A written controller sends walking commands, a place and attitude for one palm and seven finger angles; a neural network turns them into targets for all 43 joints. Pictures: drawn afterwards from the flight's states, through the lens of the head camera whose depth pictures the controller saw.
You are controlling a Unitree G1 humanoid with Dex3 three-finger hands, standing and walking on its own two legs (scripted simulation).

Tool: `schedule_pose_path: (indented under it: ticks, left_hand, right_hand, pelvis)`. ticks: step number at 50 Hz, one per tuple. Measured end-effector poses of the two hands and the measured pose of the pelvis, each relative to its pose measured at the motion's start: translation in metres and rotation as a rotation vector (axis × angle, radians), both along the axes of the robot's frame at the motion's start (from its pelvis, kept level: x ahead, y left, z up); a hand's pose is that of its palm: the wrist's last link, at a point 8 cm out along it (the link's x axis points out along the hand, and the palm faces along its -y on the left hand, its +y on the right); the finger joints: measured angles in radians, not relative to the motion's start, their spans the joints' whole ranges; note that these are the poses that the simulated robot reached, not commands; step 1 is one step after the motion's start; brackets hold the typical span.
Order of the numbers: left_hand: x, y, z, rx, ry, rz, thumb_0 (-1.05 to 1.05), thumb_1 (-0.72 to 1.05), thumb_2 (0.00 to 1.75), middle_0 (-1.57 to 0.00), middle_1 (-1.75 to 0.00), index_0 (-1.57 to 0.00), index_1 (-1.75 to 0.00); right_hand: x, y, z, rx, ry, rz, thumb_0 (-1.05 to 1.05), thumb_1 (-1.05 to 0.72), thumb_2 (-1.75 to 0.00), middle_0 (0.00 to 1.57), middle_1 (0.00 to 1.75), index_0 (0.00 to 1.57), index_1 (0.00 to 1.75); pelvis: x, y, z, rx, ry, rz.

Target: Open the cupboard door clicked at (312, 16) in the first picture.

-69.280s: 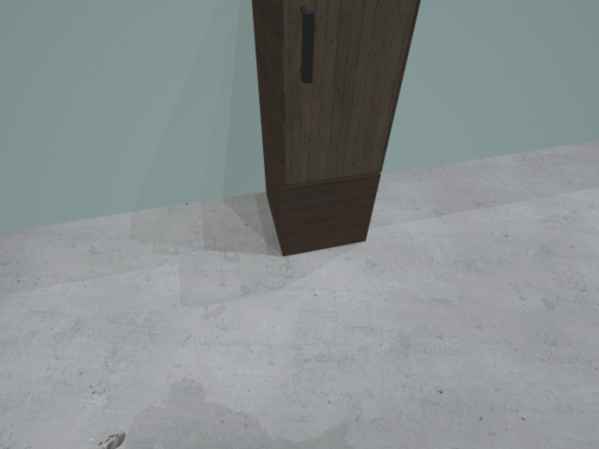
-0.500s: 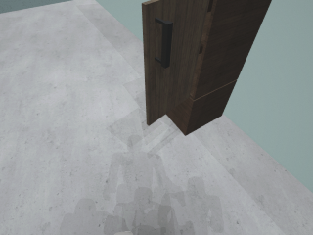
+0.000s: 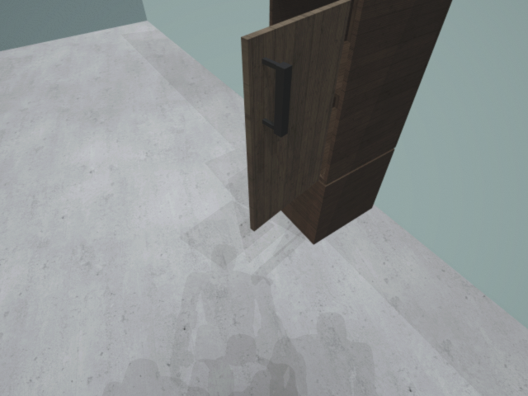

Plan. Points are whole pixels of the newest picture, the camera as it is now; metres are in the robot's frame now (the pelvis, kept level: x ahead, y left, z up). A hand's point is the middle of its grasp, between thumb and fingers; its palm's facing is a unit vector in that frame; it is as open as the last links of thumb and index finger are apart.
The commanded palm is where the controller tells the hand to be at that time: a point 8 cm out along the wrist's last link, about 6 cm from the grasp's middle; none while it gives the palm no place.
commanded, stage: let the arm hang, fingers relaxed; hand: left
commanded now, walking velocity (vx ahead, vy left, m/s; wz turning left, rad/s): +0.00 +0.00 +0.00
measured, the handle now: (274, 98) +0.67 +0.01 +0.12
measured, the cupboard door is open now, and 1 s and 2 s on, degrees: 100 100 100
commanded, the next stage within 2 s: look to check the result in 0.26 s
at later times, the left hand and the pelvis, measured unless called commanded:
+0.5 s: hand out of the picture -0.01 +0.17 -0.18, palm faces +0.02 -0.98 -0.20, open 7.4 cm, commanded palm none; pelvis +0.01 +0.00 +0.00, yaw +0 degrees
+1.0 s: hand out of the picture +0.04 +0.20 -0.17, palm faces -0.01 -0.97 -0.24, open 7.4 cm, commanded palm none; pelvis +0.01 +0.00 +0.00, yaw +0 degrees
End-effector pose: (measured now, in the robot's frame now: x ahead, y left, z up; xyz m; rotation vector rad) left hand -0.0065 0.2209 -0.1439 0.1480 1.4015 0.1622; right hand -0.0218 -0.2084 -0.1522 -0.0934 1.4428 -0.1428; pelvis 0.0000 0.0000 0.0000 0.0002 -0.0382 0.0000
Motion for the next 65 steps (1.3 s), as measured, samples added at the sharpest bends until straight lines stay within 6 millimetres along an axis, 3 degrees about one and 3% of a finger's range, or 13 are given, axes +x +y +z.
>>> schedule_pose_path:
  ticks: [8,24,50,65]
  left_hand:
    - [0.001,-0.006,-0.001,-0.020,0.003,-0.002,0.00,0.90,0.90,-0.20,-0.30,-0.20,-0.30]
    - [-0.008,0.000,0.000,-0.003,0.050,0.003,0.01,0.90,0.90,-0.20,-0.30,-0.20,-0.30]
    - [0.046,0.022,0.008,0.046,-0.055,-0.048,0.01,0.90,0.90,-0.20,-0.30,-0.20,-0.30]
    - [0.066,0.037,0.014,0.078,-0.079,-0.061,0.01,0.90,0.90,-0.20,-0.30,-0.21,-0.30]
  right_hand:
    - [0.010,0.004,-0.001,0.000,-0.023,-0.004,0.01,-0.92,-0.90,0.20,0.30,0.20,0.30]
    - [0.011,-0.009,0.003,-0.027,-0.001,-0.009,0.00,-0.91,-0.90,0.20,0.30,0.20,0.30]
    - [0.055,-0.042,0.012,-0.089,-0.078,0.026,0.00,-0.91,-0.90,0.20,0.30,0.20,0.30]
    - [0.080,-0.059,0.019,-0.124,-0.109,0.054,0.00,-0.91,-0.90,0.20,0.30,0.20,0.30]
  pelvis:
    - [0.002,0.004,0.000,0.003,0.001,-0.006]
    - [0.006,0.001,0.001,0.001,0.004,-0.008]
    - [0.014,-0.003,0.003,-0.001,0.004,-0.007]
    - [0.020,-0.004,0.005,-0.001,0.008,-0.003]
